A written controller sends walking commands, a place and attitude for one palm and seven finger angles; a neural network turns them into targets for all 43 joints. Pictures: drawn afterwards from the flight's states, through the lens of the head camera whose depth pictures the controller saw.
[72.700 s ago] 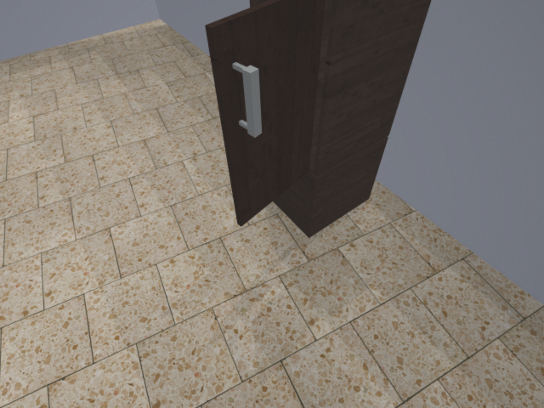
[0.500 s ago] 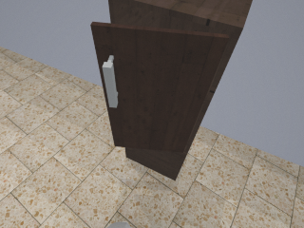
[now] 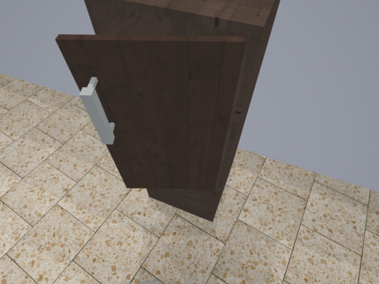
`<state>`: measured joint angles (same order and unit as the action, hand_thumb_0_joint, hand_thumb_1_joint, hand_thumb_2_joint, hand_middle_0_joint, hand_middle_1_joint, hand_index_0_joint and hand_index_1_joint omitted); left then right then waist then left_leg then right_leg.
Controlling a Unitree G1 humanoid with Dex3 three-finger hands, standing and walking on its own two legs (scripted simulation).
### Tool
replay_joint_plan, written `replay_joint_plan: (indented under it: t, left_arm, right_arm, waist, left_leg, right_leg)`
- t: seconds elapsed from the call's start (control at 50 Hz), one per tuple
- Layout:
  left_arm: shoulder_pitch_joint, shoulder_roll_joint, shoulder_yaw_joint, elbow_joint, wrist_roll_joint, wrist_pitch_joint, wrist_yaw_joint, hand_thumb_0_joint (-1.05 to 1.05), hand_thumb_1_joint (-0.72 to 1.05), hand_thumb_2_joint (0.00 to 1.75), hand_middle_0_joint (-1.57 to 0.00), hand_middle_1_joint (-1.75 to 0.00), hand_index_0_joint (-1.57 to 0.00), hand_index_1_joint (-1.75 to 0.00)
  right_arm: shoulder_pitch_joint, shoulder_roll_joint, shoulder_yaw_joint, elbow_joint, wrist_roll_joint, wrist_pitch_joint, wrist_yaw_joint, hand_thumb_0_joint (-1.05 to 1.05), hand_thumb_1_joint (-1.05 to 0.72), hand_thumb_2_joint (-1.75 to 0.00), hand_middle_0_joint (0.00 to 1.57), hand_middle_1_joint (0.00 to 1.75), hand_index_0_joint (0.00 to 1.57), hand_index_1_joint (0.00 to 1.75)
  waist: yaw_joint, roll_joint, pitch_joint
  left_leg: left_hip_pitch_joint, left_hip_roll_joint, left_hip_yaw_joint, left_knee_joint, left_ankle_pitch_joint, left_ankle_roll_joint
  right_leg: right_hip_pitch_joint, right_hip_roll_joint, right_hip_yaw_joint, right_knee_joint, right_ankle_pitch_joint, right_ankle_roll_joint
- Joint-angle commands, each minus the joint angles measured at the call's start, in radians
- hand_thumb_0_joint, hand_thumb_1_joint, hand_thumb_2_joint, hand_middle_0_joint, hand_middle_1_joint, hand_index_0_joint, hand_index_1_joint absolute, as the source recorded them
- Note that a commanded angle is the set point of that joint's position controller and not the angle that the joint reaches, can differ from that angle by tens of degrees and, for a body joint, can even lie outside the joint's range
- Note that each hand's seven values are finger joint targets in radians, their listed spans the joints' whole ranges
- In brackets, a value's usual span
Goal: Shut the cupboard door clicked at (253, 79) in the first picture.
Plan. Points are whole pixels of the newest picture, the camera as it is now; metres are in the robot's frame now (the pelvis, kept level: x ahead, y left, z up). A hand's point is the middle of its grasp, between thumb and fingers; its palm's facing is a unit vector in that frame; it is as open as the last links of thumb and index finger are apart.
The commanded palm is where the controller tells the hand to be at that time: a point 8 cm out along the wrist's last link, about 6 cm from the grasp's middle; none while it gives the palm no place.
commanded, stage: come to a stop and stand still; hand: left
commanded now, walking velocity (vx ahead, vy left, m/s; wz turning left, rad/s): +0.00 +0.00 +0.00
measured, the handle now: (101, 112) +0.44 +0.23 +0.10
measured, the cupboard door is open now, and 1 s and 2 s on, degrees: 21 21 21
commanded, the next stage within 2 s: look again from close up in 0.50 s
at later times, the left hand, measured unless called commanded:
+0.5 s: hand out of the picture -0.02 +0.13 -0.16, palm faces +0.08 -0.98 -0.15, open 7.3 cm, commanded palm none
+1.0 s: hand out of the picture +0.00 +0.17 -0.16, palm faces +0.06 -0.98 -0.20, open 7.4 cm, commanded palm none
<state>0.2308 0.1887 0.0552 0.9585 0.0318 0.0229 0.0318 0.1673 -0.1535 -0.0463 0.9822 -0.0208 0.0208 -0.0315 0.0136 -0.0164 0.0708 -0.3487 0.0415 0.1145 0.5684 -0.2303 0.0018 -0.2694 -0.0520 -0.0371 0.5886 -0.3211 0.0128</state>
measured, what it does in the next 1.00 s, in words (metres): steps on the spot: left foot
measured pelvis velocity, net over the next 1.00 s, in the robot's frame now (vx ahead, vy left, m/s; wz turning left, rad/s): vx -0.02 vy -0.01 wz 0.01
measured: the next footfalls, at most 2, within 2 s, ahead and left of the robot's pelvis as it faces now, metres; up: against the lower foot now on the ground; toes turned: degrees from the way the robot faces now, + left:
left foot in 0.24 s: +0.02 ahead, +0.09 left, +0.00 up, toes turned +4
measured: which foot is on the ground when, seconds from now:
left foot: down 0.00-0.00, up 0.02-0.22, down 0.24-1.00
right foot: down 0.00-1.00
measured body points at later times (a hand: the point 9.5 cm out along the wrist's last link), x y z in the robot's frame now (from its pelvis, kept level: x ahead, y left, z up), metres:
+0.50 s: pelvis -0.01 -0.03 +0.02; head +0.00 -0.02 +0.47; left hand -0.02 +0.18 -0.15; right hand -0.02 -0.24 -0.14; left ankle -0.02 +0.09 -0.73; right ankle -0.02 -0.12 -0.73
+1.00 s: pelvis -0.02 -0.01 +0.01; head -0.04 -0.01 +0.46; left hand +0.00 +0.22 -0.15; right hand +0.02 -0.24 -0.14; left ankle -0.02 +0.09 -0.73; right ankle -0.02 -0.12 -0.73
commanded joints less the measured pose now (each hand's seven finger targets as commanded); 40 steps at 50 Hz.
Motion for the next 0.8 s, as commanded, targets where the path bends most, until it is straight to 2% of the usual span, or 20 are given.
replay_joint_plan:
  t: [0.0, 0.02, 0.04, 0.08, 0.14, 0.18, 0.22, 0.24, 0.28, 0.44, 0.56, 0.58, 0.6, 0.62, 0.64, 0.66, 0.68, 0.7, 0.72, 0.78]
  left_arm:
    - [0.093, 0.148, -0.001, -0.025, 0.001, -0.030, 0.005, 0.00, 0.90, 0.90, -0.20, -0.30, -0.20, -0.30]
    - [0.075, 0.125, -0.004, -0.025, 0.003, -0.031, 0.007, 0.00, 0.90, 0.90, -0.20, -0.30, -0.20, -0.30]
    - [0.054, 0.109, -0.005, -0.020, 0.001, -0.035, 0.010, 0.00, 0.90, 0.90, -0.20, -0.30, -0.20, -0.30]
    - [0.036, 0.085, -0.014, -0.013, -0.006, -0.039, 0.012, 0.00, 0.90, 0.90, -0.20, -0.30, -0.20, -0.30]
    - [0.064, 0.092, -0.012, 0.009, -0.010, -0.039, 0.010, 0.00, 0.90, 0.90, -0.20, -0.30, -0.20, -0.30]
    - [0.055, 0.077, -0.016, 0.025, -0.020, -0.037, 0.008, 0.00, 0.90, 0.90, -0.20, -0.30, -0.20, -0.30]
    - [0.073, 0.046, -0.026, 0.037, -0.027, -0.035, 0.003, 0.00, 0.90, 0.90, -0.20, -0.30, -0.20, -0.30]
    - [0.078, 0.039, -0.028, 0.046, -0.025, -0.033, 0.004, 0.00, 0.90, 0.90, -0.20, -0.30, -0.20, -0.30]
    - [0.075, 0.044, -0.029, 0.077, -0.024, -0.028, 0.003, 0.00, 0.90, 0.90, -0.20, -0.30, -0.20, -0.30]
    - [0.108, 0.035, -0.041, 0.132, -0.026, -0.040, -0.002, 0.00, 0.90, 0.90, -0.20, -0.30, -0.20, -0.30]
    - [0.143, 0.014, -0.045, 0.152, -0.025, -0.043, 0.001, 0.00, 0.90, 0.90, -0.20, -0.30, -0.20, -0.30]
    - [0.085, 0.236, -0.049, 0.051, -0.005, -0.056, 0.006, 0.00, 0.90, 0.90, -0.20, -0.30, -0.20, -0.30]
    - [0.104, 0.134, -0.026, 0.062, -0.015, -0.061, 0.006, 0.00, 0.90, 0.90, -0.20, -0.30, -0.20, -0.30]
    - [0.130, 0.093, -0.030, 0.086, -0.017, -0.066, 0.009, 0.00, 0.90, 0.90, -0.20, -0.30, -0.20, -0.30]
    - [0.159, 0.066, -0.045, 0.089, -0.021, -0.064, 0.011, 0.00, 0.90, 0.90, -0.20, -0.30, -0.20, -0.30]
    - [0.166, 0.059, -0.042, 0.083, -0.018, -0.062, 0.011, 0.00, 0.90, 0.90, -0.20, -0.30, -0.20, -0.30]
    - [0.157, 0.062, -0.047, 0.081, -0.016, -0.064, 0.013, 0.00, 0.90, 0.90, -0.20, -0.30, -0.20, -0.30]
    - [0.147, 0.059, -0.044, 0.081, -0.016, -0.065, 0.014, 0.00, 0.90, 0.90, -0.20, -0.30, -0.20, -0.30]
    - [0.138, 0.062, -0.041, 0.078, -0.016, -0.064, 0.015, 0.00, 0.90, 0.90, -0.20, -0.30, -0.20, -0.30]
    - [0.139, 0.054, -0.045, 0.066, -0.017, -0.059, 0.015, 0.00, 0.90, 0.90, -0.20, -0.30, -0.20, -0.30]
  right_arm:
    - [0.084, -0.030, -0.013, -0.054, 0.011, 0.008, 0.009, 0.00, -0.90, -0.90, 0.20, 0.30, 0.20, 0.30]
    - [0.058, -0.021, -0.013, -0.048, 0.007, 0.015, 0.010, 0.00, -0.90, -0.90, 0.20, 0.30, 0.20, 0.30]
    - [0.061, -0.030, -0.012, -0.033, 0.006, 0.016, 0.008, 0.00, -0.90, -0.90, 0.20, 0.30, 0.20, 0.30]
    - [0.091, -0.031, -0.006, -0.001, 0.010, 0.008, 0.007, 0.00, -0.90, -0.90, 0.20, 0.30, 0.20, 0.30]
    - [0.102, -0.012, 0.007, 0.030, 0.012, -0.002, 0.006, 0.00, -0.90, -0.90, 0.20, 0.30, 0.20, 0.30]
    - [0.139, -0.010, 0.015, 0.066, 0.010, -0.015, 0.001, 0.00, -0.90, -0.90, 0.20, 0.30, 0.20, 0.30]
    - [0.139, -0.050, 0.022, 0.080, 0.003, -0.032, -0.007, 0.00, -0.90, -0.90, 0.20, 0.30, 0.20, 0.30]
    - [0.126, -0.054, 0.024, 0.084, 0.003, -0.029, -0.009, 0.00, -0.90, -0.90, 0.20, 0.30, 0.20, 0.30]
    - [0.123, -0.040, 0.032, 0.108, 0.005, -0.033, -0.009, 0.00, -0.90, -0.90, 0.20, 0.30, 0.20, 0.30]
    - [0.180, -0.032, 0.041, 0.136, 0.007, -0.035, -0.011, 0.00, -0.90, -0.90, 0.20, 0.30, 0.20, 0.30]
    - [0.208, -0.023, 0.046, 0.149, 0.007, -0.035, -0.012, 0.00, -0.90, -0.90, 0.20, 0.30, 0.20, 0.30]
    - [0.111, -0.192, 0.007, 0.023, -0.005, -0.031, 0.007, 0.00, -0.90, -0.90, 0.20, 0.30, 0.20, 0.30]
    - [0.127, -0.163, 0.001, 0.012, -0.005, -0.061, -0.008, 0.00, -0.90, -0.90, 0.20, 0.30, 0.20, 0.30]
    - [0.137, -0.096, 0.010, 0.035, -0.005, -0.066, -0.016, 0.00, -0.90, -0.90, 0.20, 0.30, 0.20, 0.30]
    - [0.173, -0.062, 0.018, 0.041, 0.002, -0.059, -0.017, 0.00, -0.90, -0.90, 0.20, 0.30, 0.20, 0.30]
    - [0.189, -0.056, 0.016, 0.035, 0.005, -0.052, -0.016, 0.00, -0.90, -0.90, 0.20, 0.30, 0.20, 0.30]
    - [0.193, -0.049, 0.025, 0.029, 0.003, -0.048, -0.010, 0.00, -0.90, -0.90, 0.20, 0.30, 0.20, 0.30]
    - [0.198, -0.056, 0.021, 0.031, 0.003, -0.045, -0.008, 0.00, -0.90, -0.90, 0.20, 0.30, 0.20, 0.30]
    - [0.193, -0.064, 0.017, 0.032, 0.004, -0.041, -0.006, 0.00, -0.90, -0.90, 0.20, 0.30, 0.20, 0.30]
    - [0.197, -0.066, 0.026, 0.043, 0.005, -0.043, -0.001, 0.00, -0.90, -0.90, 0.20, 0.30, 0.20, 0.30]
  waist:
    - [-0.007, -0.234, -0.092]
    - [-0.005, -0.225, -0.083]
    - [-0.015, -0.276, -0.073]
    - [-0.023, -0.218, -0.082]
    - [-0.011, -0.130, -0.078]
    - [-0.020, -0.058, -0.055]
    - [0.002, 0.065, -0.049]
    - [0.010, 0.052, -0.040]
    - [0.015, 0.132, -0.015]
    - [-0.001, 0.008, -0.013]
    - [-0.005, -0.008, 0.024]
    - [-0.048, 0.054, 0.136]
    - [-0.019, 0.185, -0.035]
    - [-0.021, 0.190, -0.134]
    - [-0.022, 0.144, -0.167]
    - [-0.026, 0.071, -0.156]
    - [-0.027, -0.057, -0.138]
    - [-0.032, -0.110, -0.099]
    - [-0.034, -0.133, -0.039]
    - [-0.028, -0.058, 0.021]
  left_leg:
    - [-0.017, -0.027, -0.074, 0.157, -0.279, -0.004]
    - [-0.026, -0.022, -0.092, 0.221, -0.288, -0.002]
    - [-0.040, -0.016, -0.100, 0.250, -0.268, -0.003]
    - [-0.017, -0.014, -0.087, 0.231, -0.215, -0.012]
    - [0.056, -0.022, -0.063, 0.022, -0.132, -0.022]
    - [0.176, -0.005, -0.082, -0.156, 0.041, -0.013]
    - [0.178, 0.085, -0.166, -0.182, 0.238, 0.020]
    - [0.152, 0.093, -0.160, -0.187, 0.188, 0.020]
    - [0.112, 0.086, -0.173, -0.224, 0.142, 0.023]
    - [0.151, 0.057, -0.141, -0.246, 0.061, 0.009]
    - [0.151, 0.054, -0.136, -0.257, 0.050, 0.011]
    - [0.122, 0.002, -0.187, -0.208, 0.136, 0.022]
    - [0.142, 0.065, -0.175, -0.151, 0.136, 0.032]
    - [0.171, 0.056, -0.171, -0.118, 0.169, 0.037]
    - [0.170, 0.045, -0.162, -0.095, 0.110, 0.031]
    - [0.145, 0.032, -0.153, -0.073, 0.070, 0.026]
    - [0.123, 0.020, -0.135, -0.064, 0.045, 0.025]
    - [0.109, 0.011, -0.128, -0.064, 0.017, 0.022]
    - [0.101, 0.010, -0.131, -0.066, 0.018, 0.022]
    - [0.108, 0.029, -0.137, -0.115, 0.073, 0.028]
  right_leg:
    - [0.028, -0.291, 0.234, -0.261, 0.489, -0.131]
    - [0.018, -0.252, 0.212, -0.257, 0.503, -0.144]
    - [0.033, -0.221, 0.203, -0.238, 0.546, -0.145]
    - [0.070, -0.195, 0.150, -0.218, 0.581, -0.159]
    - [0.097, -0.162, 0.134, -0.189, 0.522, -0.147]
    - [0.040, -0.127, 0.120, -0.180, 0.378, -0.109]
    - [0.048, -0.058, 0.087, -0.183, 0.289, -0.050]
    - [0.070, -0.053, 0.092, -0.218, 0.227, -0.039]
    - [0.108, -0.051, 0.080, -0.228, 0.192, -0.035]
    - [0.110, -0.061, 0.084, -0.300, 0.143, -0.042]
    - [0.078, -0.058, 0.086, -0.309, 0.114, -0.043]
    - [-0.046, -0.027, 0.089, -0.232, 0.125, -0.066]
    - [0.033, -0.072, 0.088, -0.188, 0.105, -0.074]
    - [0.083, -0.072, 0.101, -0.185, 0.206, -0.088]
    - [0.099, -0.082, 0.106, -0.194, 0.192, -0.086]
    - [0.090, -0.091, 0.125, -0.213, 0.168, -0.084]
    - [0.100, -0.106, 0.142, -0.230, 0.199, -0.087]
    - [0.073, -0.117, 0.148, -0.246, 0.159, -0.089]
    - [0.027, -0.115, 0.149, -0.261, 0.128, -0.089]
    - [-0.005, -0.079, 0.110, -0.227, 0.147, -0.078]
